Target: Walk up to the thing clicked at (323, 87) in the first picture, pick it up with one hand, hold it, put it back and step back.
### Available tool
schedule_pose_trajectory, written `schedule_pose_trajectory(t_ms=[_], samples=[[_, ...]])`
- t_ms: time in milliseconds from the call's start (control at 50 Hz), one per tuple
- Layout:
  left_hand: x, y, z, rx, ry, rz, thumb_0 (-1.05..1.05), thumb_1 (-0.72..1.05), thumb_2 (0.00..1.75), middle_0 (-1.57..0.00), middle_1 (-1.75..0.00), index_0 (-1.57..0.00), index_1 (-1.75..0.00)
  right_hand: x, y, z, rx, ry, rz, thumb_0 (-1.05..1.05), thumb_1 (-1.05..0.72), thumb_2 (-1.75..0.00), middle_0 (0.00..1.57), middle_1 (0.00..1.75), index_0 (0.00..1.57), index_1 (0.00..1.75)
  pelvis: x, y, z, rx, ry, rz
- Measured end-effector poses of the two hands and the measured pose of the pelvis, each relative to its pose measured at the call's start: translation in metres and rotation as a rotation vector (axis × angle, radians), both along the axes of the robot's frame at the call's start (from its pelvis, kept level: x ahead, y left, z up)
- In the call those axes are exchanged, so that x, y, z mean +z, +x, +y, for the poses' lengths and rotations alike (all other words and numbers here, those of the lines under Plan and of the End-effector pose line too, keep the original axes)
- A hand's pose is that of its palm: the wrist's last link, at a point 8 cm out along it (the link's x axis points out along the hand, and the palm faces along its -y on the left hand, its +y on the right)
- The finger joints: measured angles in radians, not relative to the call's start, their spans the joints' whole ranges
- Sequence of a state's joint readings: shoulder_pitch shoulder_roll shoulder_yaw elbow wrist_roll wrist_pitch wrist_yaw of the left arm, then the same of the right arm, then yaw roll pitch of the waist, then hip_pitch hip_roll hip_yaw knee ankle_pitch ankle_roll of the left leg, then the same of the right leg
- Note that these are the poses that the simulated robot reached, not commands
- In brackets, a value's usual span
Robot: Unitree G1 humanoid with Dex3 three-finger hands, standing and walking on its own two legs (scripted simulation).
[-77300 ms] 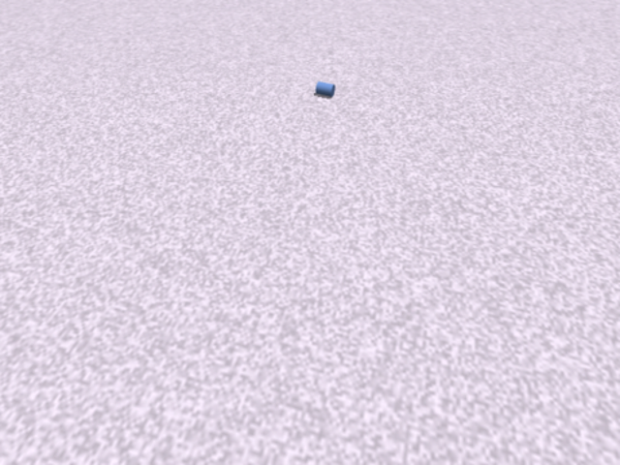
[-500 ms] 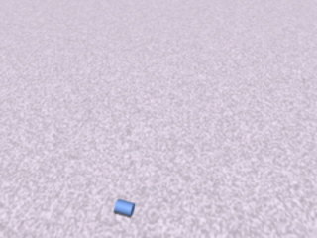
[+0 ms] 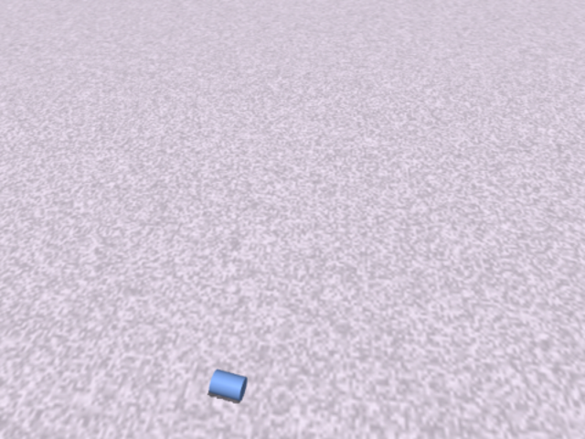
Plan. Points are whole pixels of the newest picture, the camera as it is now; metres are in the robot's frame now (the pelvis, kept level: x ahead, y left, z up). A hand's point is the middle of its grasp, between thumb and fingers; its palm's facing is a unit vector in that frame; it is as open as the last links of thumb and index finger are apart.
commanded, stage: stand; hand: left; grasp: from above
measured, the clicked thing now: (228, 384) +0.41 +0.23 -0.75
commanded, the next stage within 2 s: step back in 0.56 s
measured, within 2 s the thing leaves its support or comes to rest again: neither
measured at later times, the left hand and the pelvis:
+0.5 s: hand out of the picture +0.08 +0.24 -0.16, palm faces +0.00 -0.94 -0.34, open 7.4 cm; pelvis +0.00 +0.00 +0.00, yaw +0 degrees
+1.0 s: hand out of the picture +0.08 +0.29 -0.18, palm faces -0.07 -0.92 -0.38, open 7.4 cm; pelvis -0.07 +0.03 -0.02, yaw -2 degrees
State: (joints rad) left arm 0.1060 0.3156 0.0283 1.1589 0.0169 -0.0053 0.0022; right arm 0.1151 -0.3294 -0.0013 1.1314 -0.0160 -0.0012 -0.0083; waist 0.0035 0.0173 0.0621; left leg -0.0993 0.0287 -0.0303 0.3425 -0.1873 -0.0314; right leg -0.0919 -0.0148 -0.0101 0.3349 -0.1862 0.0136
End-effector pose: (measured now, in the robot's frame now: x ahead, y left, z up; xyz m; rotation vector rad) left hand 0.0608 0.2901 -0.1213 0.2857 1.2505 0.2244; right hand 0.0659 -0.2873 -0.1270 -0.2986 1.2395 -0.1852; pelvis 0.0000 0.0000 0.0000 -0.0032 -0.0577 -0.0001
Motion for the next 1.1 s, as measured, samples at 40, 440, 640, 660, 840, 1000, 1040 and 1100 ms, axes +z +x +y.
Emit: schedule_pose_trajectory(t_ms=[40,440,640,660,840,1000,1040,1100], samples=[[0.000,0.001,0.000,-0.001,0.000,0.001,0.01,0.90,0.89,-0.20,-0.30,-0.20,-0.30,0.000,0.000,-0.001,0.001,0.000,0.001,0.01,-0.91,-0.90,0.20,0.30,0.20,0.30,0.000,0.000,0.000,0.000,0.000,0.001],[0.002,0.008,-0.002,-0.016,0.004,-0.006,0.01,0.91,0.89,-0.20,-0.30,-0.20,-0.29,0.000,0.000,-0.006,-0.003,0.000,0.009,0.01,-0.91,-0.90,0.20,0.30,0.20,0.30,0.000,0.003,-0.004,-0.002,0.001,0.007],[0.000,0.013,0.003,-0.011,0.011,-0.027,0.01,0.90,0.89,-0.21,-0.30,-0.20,-0.30,0.000,0.001,-0.012,-0.018,-0.007,0.003,0.01,-0.91,-0.90,0.20,0.30,0.20,0.30,-0.004,-0.005,-0.003,-0.004,-0.006,0.017],[0.000,0.014,0.006,-0.013,0.016,-0.031,0.01,0.90,0.89,-0.21,-0.30,-0.20,-0.30,-0.001,0.001,-0.014,-0.020,-0.013,0.001,0.01,-0.91,-0.90,0.20,0.30,0.20,0.30,-0.005,-0.009,-0.002,-0.003,-0.008,0.019],[-0.016,0.032,0.046,-0.077,0.048,-0.097,0.01,0.90,0.89,-0.21,-0.30,-0.20,-0.30,0.001,-0.031,-0.012,-0.033,-0.096,0.006,0.00,-0.91,-0.90,0.20,0.30,0.20,0.30,-0.025,-0.037,0.027,-0.007,-0.005,0.034],[-0.016,0.017,0.047,-0.125,0.047,-0.092,0.00,0.91,0.89,-0.20,-0.30,-0.20,-0.29,0.008,-0.076,0.003,-0.041,-0.108,0.033,0.01,-0.91,-0.90,0.21,0.30,0.20,0.30,-0.018,-0.066,0.031,-0.036,-0.016,0.037],[-0.017,0.006,0.043,-0.141,0.044,-0.073,0.00,0.91,0.89,-0.20,-0.30,-0.20,-0.29,0.007,-0.082,0.004,-0.048,-0.104,0.011,0.01,-0.91,-0.90,0.21,0.30,0.20,0.30,-0.019,-0.074,0.030,-0.051,-0.016,0.036],[-0.019,-0.012,0.036,-0.157,0.042,-0.051,0.00,0.91,0.89,-0.20,-0.30,-0.20,-0.29,0.002,-0.092,0.002,-0.052,-0.093,-0.022,0.01,-0.91,-0.90,0.21,0.30,0.20,0.30,-0.022,-0.086,0.027,-0.073,-0.012,0.032]])
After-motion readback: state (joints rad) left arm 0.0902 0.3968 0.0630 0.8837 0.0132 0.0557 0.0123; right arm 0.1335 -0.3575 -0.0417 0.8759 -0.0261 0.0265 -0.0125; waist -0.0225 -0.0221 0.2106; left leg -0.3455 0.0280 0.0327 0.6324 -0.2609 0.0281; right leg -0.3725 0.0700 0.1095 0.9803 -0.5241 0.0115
